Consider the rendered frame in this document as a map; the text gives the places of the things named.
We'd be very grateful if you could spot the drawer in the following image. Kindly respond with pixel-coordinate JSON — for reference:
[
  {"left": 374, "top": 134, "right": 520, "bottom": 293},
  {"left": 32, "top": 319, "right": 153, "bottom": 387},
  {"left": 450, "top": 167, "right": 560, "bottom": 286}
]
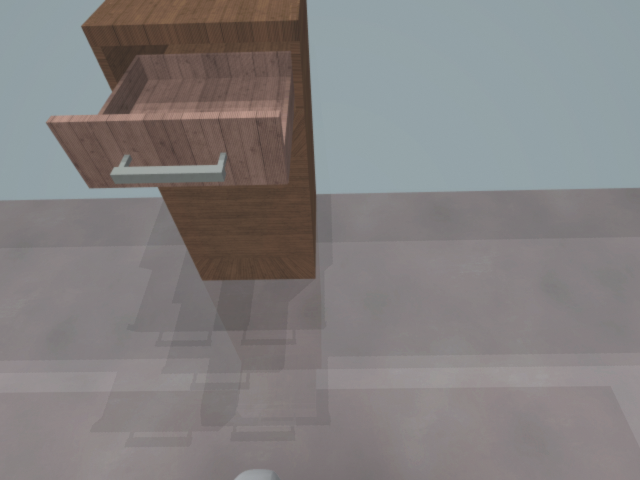
[{"left": 46, "top": 51, "right": 295, "bottom": 188}]

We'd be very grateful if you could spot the cabinet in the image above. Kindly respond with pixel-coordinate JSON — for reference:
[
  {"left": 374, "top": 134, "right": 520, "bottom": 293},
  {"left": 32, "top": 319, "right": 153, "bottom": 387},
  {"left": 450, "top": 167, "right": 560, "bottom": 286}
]
[{"left": 81, "top": 0, "right": 316, "bottom": 281}]

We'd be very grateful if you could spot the handle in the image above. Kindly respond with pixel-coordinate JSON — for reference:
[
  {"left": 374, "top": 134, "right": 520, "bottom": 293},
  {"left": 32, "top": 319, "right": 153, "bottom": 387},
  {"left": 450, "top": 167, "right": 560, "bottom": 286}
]
[{"left": 110, "top": 153, "right": 227, "bottom": 184}]

